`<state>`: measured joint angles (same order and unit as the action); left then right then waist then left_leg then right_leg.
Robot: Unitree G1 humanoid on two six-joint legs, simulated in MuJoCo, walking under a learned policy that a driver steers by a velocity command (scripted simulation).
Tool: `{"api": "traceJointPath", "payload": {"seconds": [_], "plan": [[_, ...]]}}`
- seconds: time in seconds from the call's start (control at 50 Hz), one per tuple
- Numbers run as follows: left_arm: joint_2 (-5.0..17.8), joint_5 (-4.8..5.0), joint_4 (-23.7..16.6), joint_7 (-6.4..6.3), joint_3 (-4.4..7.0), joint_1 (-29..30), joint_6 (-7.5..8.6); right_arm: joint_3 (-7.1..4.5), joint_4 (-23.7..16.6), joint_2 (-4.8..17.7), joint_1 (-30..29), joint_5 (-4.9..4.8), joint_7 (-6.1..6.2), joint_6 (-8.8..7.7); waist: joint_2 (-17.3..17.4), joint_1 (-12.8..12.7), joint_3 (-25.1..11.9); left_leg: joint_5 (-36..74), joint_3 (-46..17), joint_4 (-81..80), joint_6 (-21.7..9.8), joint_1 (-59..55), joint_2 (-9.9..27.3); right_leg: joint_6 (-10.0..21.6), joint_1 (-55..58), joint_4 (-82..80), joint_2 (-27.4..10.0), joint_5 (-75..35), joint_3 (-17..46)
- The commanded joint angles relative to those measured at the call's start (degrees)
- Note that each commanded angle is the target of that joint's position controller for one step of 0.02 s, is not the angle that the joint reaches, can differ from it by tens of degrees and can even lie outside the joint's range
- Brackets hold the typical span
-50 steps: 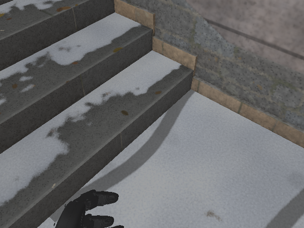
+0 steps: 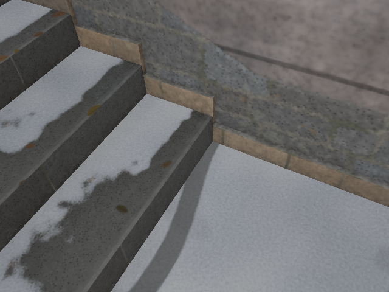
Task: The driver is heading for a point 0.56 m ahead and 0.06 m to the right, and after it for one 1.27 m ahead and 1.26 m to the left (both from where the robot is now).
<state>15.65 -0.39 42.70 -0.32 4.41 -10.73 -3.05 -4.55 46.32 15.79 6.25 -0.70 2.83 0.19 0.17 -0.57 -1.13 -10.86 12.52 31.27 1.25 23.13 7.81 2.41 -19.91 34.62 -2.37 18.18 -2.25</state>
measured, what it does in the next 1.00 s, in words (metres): walks ahead, turning right: left foot, then right foot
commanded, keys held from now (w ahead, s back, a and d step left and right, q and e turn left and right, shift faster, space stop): e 0.20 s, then w+e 0.26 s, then w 0.34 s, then w+q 0.20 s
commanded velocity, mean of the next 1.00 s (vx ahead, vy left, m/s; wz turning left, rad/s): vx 0.29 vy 0.00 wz -0.35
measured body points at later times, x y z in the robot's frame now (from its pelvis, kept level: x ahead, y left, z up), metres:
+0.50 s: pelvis +0.04 +0.00 +0.01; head +0.05 +0.00 +0.46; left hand +0.25 +0.22 -0.09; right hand +0.13 -0.32 -0.07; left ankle +0.07 +0.11 -0.73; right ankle +0.00 -0.11 -0.70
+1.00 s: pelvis +0.22 -0.14 +0.01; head +0.24 -0.17 +0.46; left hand +0.46 +0.05 -0.07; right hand +0.19 -0.43 -0.12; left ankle +0.20 +0.04 -0.63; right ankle +0.21 -0.25 -0.73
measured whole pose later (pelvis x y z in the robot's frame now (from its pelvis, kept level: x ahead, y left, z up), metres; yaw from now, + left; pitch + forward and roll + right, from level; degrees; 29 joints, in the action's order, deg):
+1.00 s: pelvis +0.22 -0.14 +0.01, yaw -19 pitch +3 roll +0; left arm 14.6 -1.3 35.8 -0.3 2.3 -10.9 4.2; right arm -3.3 45.8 17.8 17.5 -0.1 -1.0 -3.7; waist 1.7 1.3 1.7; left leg -20.2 -1.8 68.6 -0.5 27.7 3.8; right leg 1.6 -19.7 28.9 -1.2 11.8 -4.3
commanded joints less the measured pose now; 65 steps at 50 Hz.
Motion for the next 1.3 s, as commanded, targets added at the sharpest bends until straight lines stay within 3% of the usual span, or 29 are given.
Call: {"api": "traceJointPath", "payload": {"seconds": [0.02,0.04,0.08,0.14,0.2,0.3,0.4,0.44,0.46,0.48,0.52,0.58,0.7,0.78,0.82,0.84,0.86,0.88,0.9,0.92,0.98,1.0,1.02,1.04,1.06,1.12,1.16,1.24,1.3], "plan": [[16.5,-1.27,-3.5,-1.05,3.97,-7.0,0.40,-0.94,-5.8,3.2,-2.7,1.55,0.34,-0.11,-18.7,-1.2,0.0,-25.2,-5.5,23.6,3.5,22.1,-6.2,17.3,11.9,-17.7,-19.9,-22.3,31.7],[14.2,-2.36,-4.2,-0.88,3.62,-6.5,1.86,-1.39,-6.9,5.1,-8.1,1.52,0.48,-0.26,-13.6,-3.4,-1.9,-23.2,-12.9,31.4,2.6,22.7,-6.0,17.7,9.9,-19.2,-18.2,-17.2,31.2],[11.3,-0.56,-5.8,-1.48,2.87,0.4,3.42,-2.11,-5.0,5.8,-5.0,1.31,0.93,-0.12,-7.8,0.6,-2.5,-12.3,-16.1,33.7,1.5,21.5,-4.8,9.8,8.4,-17.3,-11.9,-12.0,23.0],[7.6,0.42,-7.1,-2.26,1.48,1.9,3.23,-2.22,-5.2,5.4,-3.0,1.87,0.94,-0.63,-7.2,1.9,-5.4,-6.3,-15.6,35.1,2.4,17.5,-6.4,8.4,7.2,-15.2,-8.8,-18.9,19.1],[7.7,0.58,-7.9,-2.42,1.66,-0.8,3.05,-1.41,-6.6,3.8,-4.6,1.05,1.05,-1.28,-7.7,0.5,-6.3,-4.8,-16.3,28.1,2.5,17.9,-7.3,8.8,11.3,-13.8,-8.1,-21.1,20.1],[9.8,0.80,-8.8,-2.17,2.59,-3.3,3.18,-1.09,-8.6,4.6,-7.4,-0.17,-1.20,-3.01,-10.5,-2.1,-3.9,-7.1,-16.2,11.4,1.7,12.4,-8.6,10.8,9.5,-18.8,-8.4,9.9,28.3],[9.1,1.54,-10.1,-1.16,2.45,-1.5,3.34,-1.70,-8.1,4.7,-2.4,-1.15,-2.87,-5.75,-9.6,0.9,-2.3,-6.1,-14.8,-4.4,-1.1,-4.1,-10.6,10.4,2.7,-16.9,-4.8,14.5,31.5],[5.8,1.51,-11.4,-1.09,1.50,0.8,3.49,-2.72,-6.5,6.8,5.1,-0.68,-2.51,-6.30,-6.0,4.7,-3.8,-2.5,-18.6,-10.1,-3.9,-21.0,-4.0,6.5,-8.4,-8.1,-0.6,15.9,28.1],[1.3,1.78,-12.6,-0.83,0.26,1.4,3.87,-3.44,-5.7,10.5,11.8,1.09,-1.90,-6.09,4.3,6.1,-7.0,-13.2,-31.6,-12.8,-8.4,-31.3,7.6,2.4,-19.6,8.6,5.8,17.5,17.5],[3.4,2.21,-15.3,-0.50,0.54,2.9,4.84,-4.23,-4.8,13.3,13.9,2.55,-2.54,-6.16,14.4,5.0,-2.3,-25.7,-49.7,-18.6,-15.0,-29.1,16.2,1.4,-32.1,19.0,7.1,16.5,11.8],[7.3,1.61,-12.9,0.25,1.59,1.6,5.68,-2.59,-6.3,7.1,9.5,0.74,-2.11,-6.31,9.1,3.3,3.2,-28.3,-43.7,-19.3,-14.6,-25.7,12.5,-0.4,-35.8,28.9,2.7,7.6,12.2],[5.0,1.24,-11.9,0.95,1.03,2.2,6.52,-1.65,-6.3,5.9,8.8,1.22,-2.24,-6.38,6.6,2.5,4.7,-14.1,-32.1,-21.3,-12.0,-20.6,7.5,-1.7,-33.0,30.2,0.7,-2.5,10.7],[1.1,0.87,-13.0,1.34,-1.11,9.7,7.53,-1.57,-4.3,8.4,11.0,0.46,-2.24,-5.62,7.1,4.9,4.4,3.6,-17.6,-22.2,-10.9,-13.0,2.6,-4.2,-19.1,12.0,-1.7,-12.8,1.3],[3.0,1.74,-13.8,2.50,-0.57,12.5,7.24,-1.90,-3.2,10.7,13.6,-0.75,-2.84,-5.56,7.6,5.7,5.1,6.8,-18.2,-20.7,-11.1,-16.3,5.7,-2.7,-12.2,1.7,-0.4,-11.1,0.1],[4.0,1.65,-13.4,2.50,0.21,8.9,7.51,-1.96,-2.6,11.5,13.4,-1.74,-2.94,-5.01,7.1,1.9,3.3,19.3,-18.6,-15.7,-9.8,-18.3,7.3,0.3,-4.9,-4.0,1.7,-9.9,-0.7],[6.8,1.45,-11.9,1.72,1.72,2.2,7.67,-1.73,-2.4,11.0,13.9,-1.76,-2.98,-4.62,5.7,-1.9,-0.9,31.8,-15.9,-6.7,-8.2,-18.1,4.5,2.2,5.9,-7.4,3.5,-11.3,-1.3],[9.1,0.98,-10.3,1.19,2.76,-6.9,7.75,-1.15,-2.3,9.8,14.8,-1.05,-2.90,-4.43,4.6,-6.5,-8.1,30.7,-13.8,5.6,-6.2,-11.1,2.3,4.0,21.4,-5.3,0.6,-12.7,0.7],[16.3,-1.03,-9.8,0.43,4.22,-15.7,7.54,0.71,-5.0,4.1,18.1,0.99,-3.23,-5.23,-9.3,-7.2,-18.3,4.4,-10.8,29.1,-2.1,10.8,-4.7,10.3,44.6,-4.2,-17.3,-12.4,23.3],[14.7,-1.70,-9.2,0.12,3.51,-17.6,7.32,1.04,-4.6,4.6,17.8,0.51,-3.18,-6.63,-17.1,-7.7,-23.5,-21.5,-18.4,41.5,-1.4,19.1,-8.6,14.6,44.1,-14.3,-23.3,-3.6,42.8],[11.6,-1.16,-9.0,0.22,2.24,-15.2,6.89,-0.26,-5.4,8.8,13.0,-1.71,-3.58,-7.00,-11.9,-8.0,-15.3,-18.2,-20.4,46.8,-1.6,25.0,-5.8,12.9,37.9,-15.9,-21.3,1.3,35.9],[6.7,-0.39,-8.5,-0.74,0.37,-6.1,7.53,0.37,-7.5,6.7,5.7,-0.40,-3.58,-5.24,-6.7,-2.4,-2.1,-6.3,-17.2,40.2,-2.2,20.3,0.6,8.7,16.4,-22.2,-15.6,-3.7,17.6],[6.1,-2.10,-6.4,-0.54,-0.22,-5.4,8.43,1.38,-3.7,3.9,11.6,4.81,-4.94,-2.53,-4.4,1.0,-0.4,-5.0,-16.0,35.9,-2.4,12.0,-1.5,5.4,8.8,-24.4,-13.4,-5.6,12.1],[7.2,-0.29,-7.1,-0.39,0.98,-2.5,9.33,0.73,-6.2,3.7,9.3,-0.36,-3.67,-3.21,-9.7,1.0,1.3,-3.3,-16.5,38.1,-1.1,14.1,-0.2,7.0,8.3,-25.6,-12.9,-9.5,9.7],[6.5,0.69,-6.4,-0.03,0.76,-2.5,10.01,1.00,-5.6,3.6,10.1,-1.54,-3.20,-3.30,-8.8,1.7,0.8,-1.7,-17.7,37.8,-1.0,15.6,-0.5,7.2,9.5,-26.3,-13.6,-12.6,7.9],[5.4,0.75,-5.6,0.01,0.59,-3.0,10.23,1.36,-5.7,2.7,8.3,-1.18,-2.85,-3.44,-6.6,1.6,1.4,0.7,-18.5,36.3,-0.8,17.2,-1.1,7.1,10.4,-26.3,-13.3,-19.0,5.2],[7.8,-1.87,-4.9,-1.03,1.27,-0.9,9.89,1.26,-8.9,3.1,0.5,0.77,-3.06,-4.19,-4.8,1.6,2.9,10.1,-15.9,23.2,-1.2,15.6,-2.0,4.6,8.5,-27.8,-10.1,-22.7,-3.0],[7.3,-1.01,-4.5,-2.94,0.87,-0.5,9.14,2.03,-10.7,0.9,-5.2,1.56,-3.87,-5.20,-3.8,0.0,4.4,17.3,-12.3,10.2,-1.2,10.1,-4.9,3.3,6.8,-24.8,-8.7,-36.7,-6.9],[10.8,0.34,-2.8,-2.67,2.35,-2.5,8.62,0.52,-12.6,4.2,-4.7,0.42,-5.31,-4.98,-6.1,0.6,0.3,13.2,-12.4,6.1,-3.0,7.7,-4.7,2.6,17.2,-20.8,-12.6,-38.8,-6.7],[11.7,0.97,-2.8,-3.22,3.07,-0.3,7.00,-0.40,-13.5,6.0,-1.5,0.71,-5.92,-3.50,-5.5,3.7,-1.4,1.5,-10.8,2.6,-7.0,5.8,-6.7,2.3,21.3,-8.0,-14.7,-55.0,-5.8]]}}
